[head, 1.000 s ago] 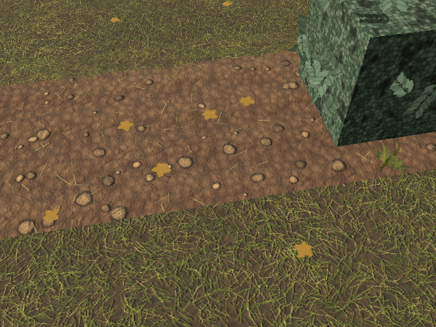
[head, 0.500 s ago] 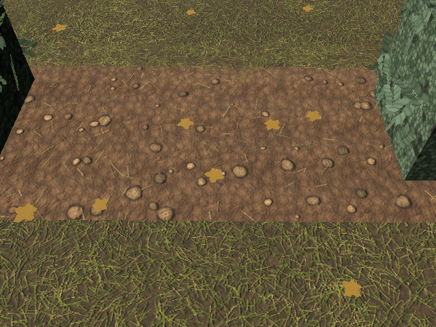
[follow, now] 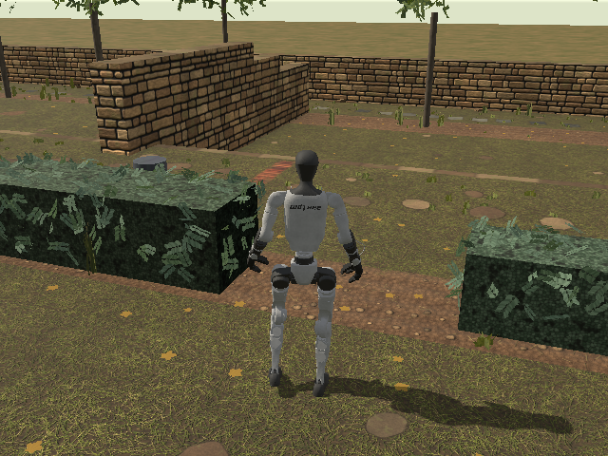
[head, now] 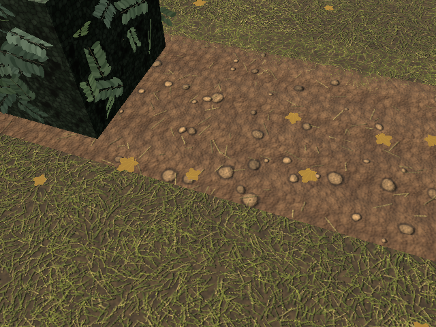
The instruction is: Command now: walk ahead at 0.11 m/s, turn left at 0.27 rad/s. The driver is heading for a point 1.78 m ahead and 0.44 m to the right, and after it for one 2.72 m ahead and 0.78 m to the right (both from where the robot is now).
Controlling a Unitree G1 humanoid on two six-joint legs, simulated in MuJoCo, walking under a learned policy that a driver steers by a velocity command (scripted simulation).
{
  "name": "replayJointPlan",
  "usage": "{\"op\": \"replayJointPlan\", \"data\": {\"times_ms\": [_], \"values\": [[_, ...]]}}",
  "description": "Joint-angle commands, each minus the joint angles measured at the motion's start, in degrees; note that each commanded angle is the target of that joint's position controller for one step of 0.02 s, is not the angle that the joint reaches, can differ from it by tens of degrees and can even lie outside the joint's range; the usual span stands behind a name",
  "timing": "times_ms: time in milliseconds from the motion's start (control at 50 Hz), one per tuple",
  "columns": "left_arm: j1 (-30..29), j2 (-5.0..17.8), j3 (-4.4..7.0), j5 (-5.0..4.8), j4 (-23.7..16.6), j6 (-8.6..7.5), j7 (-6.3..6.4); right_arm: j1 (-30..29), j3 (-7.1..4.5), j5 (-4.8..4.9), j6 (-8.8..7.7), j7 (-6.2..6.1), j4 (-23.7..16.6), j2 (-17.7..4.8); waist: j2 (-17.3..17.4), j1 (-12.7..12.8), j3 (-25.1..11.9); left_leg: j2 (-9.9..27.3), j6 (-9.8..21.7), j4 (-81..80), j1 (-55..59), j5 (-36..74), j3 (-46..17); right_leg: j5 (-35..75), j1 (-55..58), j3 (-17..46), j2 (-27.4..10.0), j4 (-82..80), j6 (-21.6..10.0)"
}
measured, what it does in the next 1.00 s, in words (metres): goes down: left foot, then right foot 0.17 m lower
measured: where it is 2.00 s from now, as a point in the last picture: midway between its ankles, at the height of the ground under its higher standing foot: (228, 193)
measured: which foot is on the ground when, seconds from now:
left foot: up 0.00-0.14, down 0.16-0.76, up 0.78-1.00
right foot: down 0.00-0.18, up 0.20-0.74, down 0.76-1.00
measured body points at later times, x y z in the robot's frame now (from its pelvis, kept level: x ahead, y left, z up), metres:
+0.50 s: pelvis +0.12 +0.07 -0.02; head +0.14 +0.07 +0.43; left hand +0.30 +0.29 -0.12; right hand +0.10 -0.17 -0.15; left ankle -0.01 +0.15 -0.75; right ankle +0.29 -0.08 -0.71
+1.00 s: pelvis +0.44 +0.02 -0.18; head +0.47 +0.03 +0.27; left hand +0.43 +0.28 -0.33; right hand +0.60 -0.23 -0.29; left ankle +0.55 +0.17 -0.80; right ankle +0.43 -0.08 -0.92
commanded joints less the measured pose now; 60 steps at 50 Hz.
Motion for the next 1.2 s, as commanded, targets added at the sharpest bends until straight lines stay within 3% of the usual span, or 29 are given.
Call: {"op": "replayJointPlan", "data": {"times_ms": [20,120,160,180,200,240,280,340,400,460,540,580,680,700,740,760,780,800,820,840,860,900,940,980,1000,1060,1140,1180,1200], "values": [[1.61,10.24,3.89,0.19,-2.26,-0.63,-0.84,1.19,-0.26,-0.83,-0.14,-0.26,-2.93,-3.46,-8.33,2.16,0.15,-0.22,3.82,-8.81,-1.50,-4.50,3.20,-4.27,4.08,14.72,-17.08,-7.29,-13.20],[-0.80,10.09,3.29,-0.34,0.42,0.51,1.14,0.02,-0.43,1.34,-3.63,0.64,-1.85,-3.18,-6.61,0.40,-0.32,-3.19,11.48,-27.61,10.03,6.58,5.25,-19.74,2.81,17.21,-17.37,-6.14,-11.25],[-1.49,6.68,1.66,1.53,1.88,0.98,1.34,3.77,-1.13,0.84,-5.59,1.26,-1.05,-3.56,-4.55,-2.67,-3.12,-2.38,14.19,-27.16,24.23,6.71,3.30,-17.15,-6.43,12.81,-13.36,1.32,-8.33],[-2.72,2.12,0.26,2.18,0.21,0.59,1.14,8.19,-2.27,0.40,-6.28,0.29,-0.41,-6.61,2.76,-4.46,-3.94,4.74,19.46,-29.01,29.66,1.83,-7.50,-14.12,-14.71,6.61,-6.96,13.61,-3.91],[-6.43,1.95,-0.19,2.75,-2.04,-0.29,0.34,12.90,-3.36,1.07,-6.80,-0.50,-0.82,-10.23,10.15,-8.69,-2.36,14.60,27.98,-36.85,35.30,0.18,-28.48,-18.18,-29.43,8.67,0.43,26.63,0.34],[-3.53,4.93,0.28,0.73,1.45,-1.58,0.39,13.22,-2.34,0.78,-7.33,-0.19,0.88,-4.90,5.29,-7.34,2.45,14.76,24.92,-39.56,37.17,-4.03,-23.96,-14.87,-39.19,15.69,-1.36,36.99,-1.15],[-2.12,5.45,0.52,2.33,2.77,-1.66,0.94,12.93,-0.58,0.81,-6.36,0.06,0.39,-0.61,3.79,-5.73,2.42,12.70,23.06,-39.35,34.57,3.42,-17.59,-10.84,-38.13,14.64,-2.61,40.38,-1.63],[-3.66,3.20,-0.27,1.58,3.27,-1.19,-0.81,10.47,-0.60,-0.40,-5.13,-0.31,-0.74,-1.13,2.88,-3.97,2.88,9.77,22.18,-40.98,26.77,11.85,-10.47,-0.83,-33.37,13.02,-3.06,36.10,-0.11],[-3.18,0.13,-1.74,2.87,3.13,-1.53,-3.10,10.50,-0.26,-2.19,-4.67,-0.08,-0.40,-1.21,2.43,-3.38,2.84,7.68,22.31,-36.93,18.52,16.79,-6.07,9.52,-28.94,11.55,-1.82,37.93,0.65],[-8.29,0.38,-2.14,2.50,1.32,-1.43,-1.70,20.15,0.92,-1.61,-5.91,-1.14,6.16,0.99,1.32,-7.29,5.05,10.87,22.61,-31.61,36.51,11.93,-10.81,23.69,-48.87,19.55,-5.26,23.04,2.81],[-10.26,-2.96,-3.67,2.69,-0.10,0.33,-2.06,21.03,2.79,-2.76,-4.69,0.94,9.29,3.05,1.18,-7.04,5.82,3.95,20.67,-27.12,8.84,4.99,-3.78,46.14,-23.78,13.00,-4.48,15.82,0.91],[-9.82,0.23,-2.87,3.52,-0.54,1.14,-1.70,20.88,3.09,-1.96,-5.33,1.28,10.02,3.03,-0.46,-6.56,7.91,4.33,20.53,-24.23,7.21,2.57,-5.47,41.48,-21.71,12.94,-4.67,15.21,0.75],[-16.78,-0.31,-3.50,4.21,-0.23,3.23,-1.39,30.34,3.81,0.55,-4.90,-1.66,16.47,2.01,-2.33,-11.46,11.25,4.29,17.06,-15.98,24.67,2.57,-10.68,35.88,-27.82,14.15,-7.40,0.91,0.86],[-17.93,3.16,-1.24,-7.78,-0.32,1.34,-2.35,19.23,-0.04,6.87,-2.01,-4.35,14.90,-3.13,-2.02,-8.78,14.90,4.53,15.35,-6.36,20.41,14.05,-10.08,32.68,-28.97,17.21,-5.47,-0.28,1.21],[-2.24,3.85,-0.19,-5.51,5.56,0.06,-1.99,21.19,0.22,5.24,-0.68,-4.78,16.19,-1.53,-5.77,-3.21,-0.22,1.89,14.21,14.51,17.54,24.67,-6.27,40.39,-5.45,10.61,-1.74,-0.50,0.72],[11.15,4.69,1.02,-4.47,9.92,0.62,-1.40,22.09,0.25,4.66,-1.60,-3.83,17.90,1.01,-8.32,2.80,-6.79,-3.16,10.87,33.14,3.03,8.31,-3.54,51.89,16.93,12.94,-5.84,1.97,-1.14],[24.24,8.42,0.77,-1.86,13.70,0.48,-1.63,27.44,1.70,5.74,-2.97,-2.86,19.62,6.70,-21.25,6.42,-19.52,-10.79,7.10,65.89,-19.30,-34.94,-3.77,81.33,45.95,17.44,-15.84,23.27,-8.04],[28.01,8.78,1.60,-2.20,14.88,0.40,-1.50,27.59,1.77,8.84,-5.23,-1.86,16.64,2.35,-20.05,9.29,-31.01,-9.31,6.38,73.39,-30.09,-31.11,-13.46,72.56,56.15,29.00,-21.75,28.35,-16.37],[26.10,9.21,2.07,-2.84,15.76,1.65,-0.68,20.61,0.46,9.08,-6.09,-1.82,12.74,-0.88,-15.39,9.95,-31.70,-5.39,5.66,69.97,-36.84,-28.10,-12.14,54.15,53.51,32.00,-22.00,20.70,-18.25],[21.77,10.39,2.23,-3.08,16.71,2.36,0.26,15.38,0.82,9.31,-6.05,-2.68,8.60,0.11,-11.74,6.91,-30.13,-1.87,5.35,68.71,-40.76,-22.82,-6.85,28.62,46.84,38.77,-24.58,12.14,-19.81],[17.26,9.15,1.91,-3.19,17.30,3.14,1.33,10.17,1.20,8.76,-5.01,-4.05,7.20,2.21,-2.48,4.62,-21.79,-0.48,4.13,69.75,-41.14,-18.27,-0.59,12.17,31.62,42.98,-24.41,3.24,-20.44],[6.63,7.00,0.38,-1.26,15.41,1.84,0.87,8.35,1.63,6.21,-2.77,-4.73,5.92,5.25,5.55,-2.42,-9.63,3.46,5.72,65.23,-33.94,-13.55,-3.05,6.73,3.51,44.04,-27.16,-1.57,-19.59],[-5.33,2.01,-1.66,-2.01,14.07,-0.52,0.45,1.65,1.16,6.15,-1.88,-4.62,2.67,5.15,-3.18,-7.33,5.85,7.96,8.07,36.72,-27.87,-0.74,-8.00,0.47,-20.58,29.93,-17.83,-8.27,-10.08],[-5.19,5.20,-0.73,-0.54,13.75,-1.25,2.14,2.17,-0.21,3.09,-3.31,-4.22,3.34,3.50,-5.64,-7.11,3.05,3.81,6.92,8.20,-3.02,21.29,-2.69,9.19,-32.48,13.12,-4.46,-8.80,-7.09],[-2.13,6.16,-0.30,-0.94,14.20,-1.54,2.60,1.73,-0.69,3.37,-4.01,-3.33,4.16,3.21,-5.92,-6.14,-0.22,1.70,5.78,2.29,3.51,29.65,-1.05,11.79,-30.64,11.65,-4.04,-8.57,-7.66],[2.40,9.29,1.50,-4.39,16.34,-0.60,3.17,-7.86,-0.05,5.15,-3.35,-1.84,1.30,3.40,-5.08,-2.90,1.67,1.97,6.16,-12.23,-3.58,27.83,-3.31,12.47,-11.84,16.64,-10.31,-10.47,-8.49],[9.45,8.95,2.71,-3.96,18.48,1.91,2.13,-13.94,-1.35,4.57,-3.10,-0.72,-0.88,-0.09,-2.75,0.35,2.70,0.08,10.11,-17.91,-6.49,16.79,-0.49,12.10,1.81,18.52,-13.75,-3.33,-6.57],[9.85,6.35,1.81,-3.07,18.04,2.77,1.68,-1.51,-3.56,4.11,-3.24,-0.94,2.48,-3.78,-1.24,-5.26,-5.63,-1.67,12.79,-17.62,12.02,15.20,0.79,22.35,-1.20,15.33,-7.83,14.37,-4.18],[13.44,1.67,0.25,-1.57,16.83,2.18,1.37,8.77,-5.01,3.55,-3.39,-1.24,4.10,-9.31,7.77,-6.78,-15.86,10.91,18.46,-15.14,34.57,18.60,-13.66,6.31,-17.78,11.82,-1.95,35.96,-0.91]]}}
